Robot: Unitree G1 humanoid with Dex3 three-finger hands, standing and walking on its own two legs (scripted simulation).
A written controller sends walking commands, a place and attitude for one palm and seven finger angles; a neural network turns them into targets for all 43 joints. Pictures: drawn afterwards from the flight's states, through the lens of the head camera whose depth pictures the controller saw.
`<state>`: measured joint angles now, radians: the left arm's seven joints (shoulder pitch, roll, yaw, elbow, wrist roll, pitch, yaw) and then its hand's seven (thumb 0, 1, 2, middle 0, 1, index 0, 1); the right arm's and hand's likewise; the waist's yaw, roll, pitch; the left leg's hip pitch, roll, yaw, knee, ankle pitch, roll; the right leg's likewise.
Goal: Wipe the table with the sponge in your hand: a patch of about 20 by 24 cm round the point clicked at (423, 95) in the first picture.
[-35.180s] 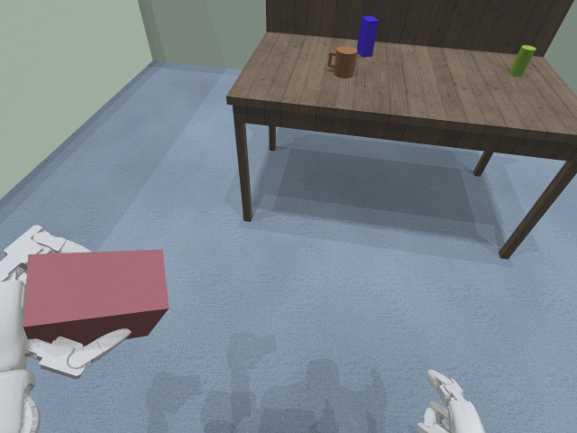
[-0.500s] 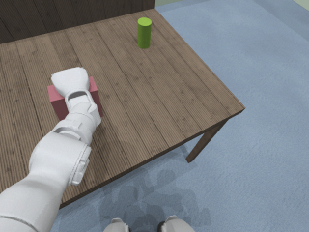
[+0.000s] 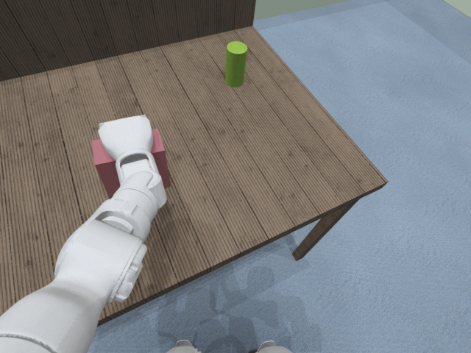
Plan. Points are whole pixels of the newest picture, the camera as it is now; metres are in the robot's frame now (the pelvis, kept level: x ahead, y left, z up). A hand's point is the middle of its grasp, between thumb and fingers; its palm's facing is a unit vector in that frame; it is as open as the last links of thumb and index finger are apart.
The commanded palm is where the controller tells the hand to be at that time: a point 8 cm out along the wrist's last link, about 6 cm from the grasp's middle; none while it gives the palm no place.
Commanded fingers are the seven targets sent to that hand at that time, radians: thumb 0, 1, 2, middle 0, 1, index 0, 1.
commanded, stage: wipe back along the third lane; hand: left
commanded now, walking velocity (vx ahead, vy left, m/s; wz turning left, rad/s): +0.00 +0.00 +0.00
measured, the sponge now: (135, 171) +0.47 +0.19 -0.04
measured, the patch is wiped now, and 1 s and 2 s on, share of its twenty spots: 1.00 1.00 1.00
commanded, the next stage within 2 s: slide back across to the middle lane in 1.86 s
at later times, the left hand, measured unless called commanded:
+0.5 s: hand (141, 178) +0.42 +0.16 +0.00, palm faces -0.10 +0.01 -1.00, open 10.4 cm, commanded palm +0.39 +0.13 +0.03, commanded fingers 0.00 0.10 1.30 -1.20 -1.60 -1.20 -1.60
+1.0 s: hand (156, 198) +0.38 +0.13 +0.00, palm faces -0.08 +0.00 -1.00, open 10.4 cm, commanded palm +0.34 +0.11 +0.03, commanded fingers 0.00 0.10 1.30 -1.20 -1.60 -1.20 -1.60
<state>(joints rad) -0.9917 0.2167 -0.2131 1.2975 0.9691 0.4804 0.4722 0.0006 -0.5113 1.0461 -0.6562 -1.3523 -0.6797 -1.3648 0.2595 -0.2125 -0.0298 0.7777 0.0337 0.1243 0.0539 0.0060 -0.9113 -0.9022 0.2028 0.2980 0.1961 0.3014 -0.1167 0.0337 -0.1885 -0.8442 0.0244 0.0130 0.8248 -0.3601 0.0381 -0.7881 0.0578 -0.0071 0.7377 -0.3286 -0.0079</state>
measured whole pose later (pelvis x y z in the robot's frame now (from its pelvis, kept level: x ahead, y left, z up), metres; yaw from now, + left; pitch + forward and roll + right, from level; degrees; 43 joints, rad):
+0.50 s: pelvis +0.01 -0.01 +0.02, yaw +2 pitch +16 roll -2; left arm -0.80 0.07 -0.31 1.19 0.96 0.49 0.51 0.00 -0.51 1.05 -0.65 -1.36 -0.67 -1.37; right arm 0.13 -0.20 -0.04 0.76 0.04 0.18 0.04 0.01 -0.91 -0.90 0.20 0.30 0.19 0.30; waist -0.03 0.02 -0.18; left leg -0.66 0.00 0.00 0.72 -0.33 0.03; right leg -0.61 0.04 -0.01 0.65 -0.32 -0.02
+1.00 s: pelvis +0.01 -0.02 +0.02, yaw +2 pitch +12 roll -1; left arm -0.66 0.02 -0.36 1.12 0.95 0.49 0.54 -0.01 -0.50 1.05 -0.65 -1.36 -0.67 -1.37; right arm 0.14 -0.21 -0.05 0.79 0.05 0.20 0.05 0.01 -0.91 -0.90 0.20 0.30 0.19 0.30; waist 0.00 0.02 -0.17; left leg -0.56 0.01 0.00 0.65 -0.30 0.01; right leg -0.53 0.05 -0.01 0.62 -0.31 -0.04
